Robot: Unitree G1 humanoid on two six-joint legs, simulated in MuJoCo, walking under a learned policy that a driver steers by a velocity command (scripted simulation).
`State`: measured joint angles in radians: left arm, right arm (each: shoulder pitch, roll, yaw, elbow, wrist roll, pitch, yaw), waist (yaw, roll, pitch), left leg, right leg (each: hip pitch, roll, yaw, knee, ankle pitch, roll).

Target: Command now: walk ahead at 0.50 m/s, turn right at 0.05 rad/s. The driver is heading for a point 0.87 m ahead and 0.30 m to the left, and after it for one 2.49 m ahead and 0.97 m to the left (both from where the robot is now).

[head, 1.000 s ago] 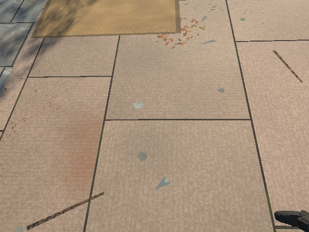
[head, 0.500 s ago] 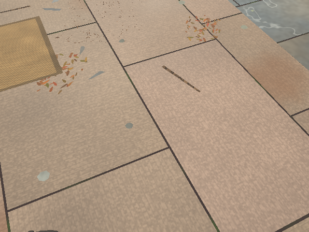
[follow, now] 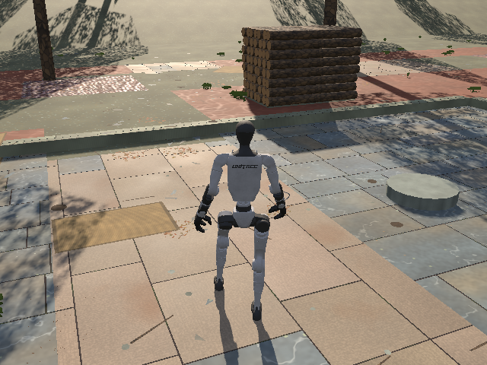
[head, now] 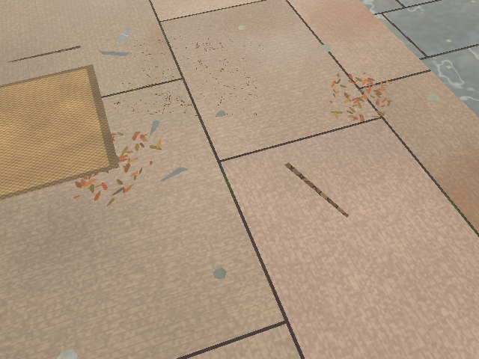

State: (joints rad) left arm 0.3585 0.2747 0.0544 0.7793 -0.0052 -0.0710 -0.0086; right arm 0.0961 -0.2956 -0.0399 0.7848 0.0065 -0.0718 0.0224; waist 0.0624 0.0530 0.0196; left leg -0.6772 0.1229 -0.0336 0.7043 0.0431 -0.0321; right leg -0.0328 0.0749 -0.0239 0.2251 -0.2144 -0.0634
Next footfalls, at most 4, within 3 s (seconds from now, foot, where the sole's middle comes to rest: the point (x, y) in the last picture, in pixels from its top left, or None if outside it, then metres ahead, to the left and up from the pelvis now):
0.16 left None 0.29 0.15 -0.78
0.70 right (308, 328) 0.58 -0.10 -0.78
1.24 left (211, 253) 0.81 0.20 -0.78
1.68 right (233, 183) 1.10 0.15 -0.78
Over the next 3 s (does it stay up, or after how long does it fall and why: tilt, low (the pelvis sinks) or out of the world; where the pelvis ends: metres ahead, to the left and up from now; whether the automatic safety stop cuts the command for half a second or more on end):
stays up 0.96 0.21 -0.01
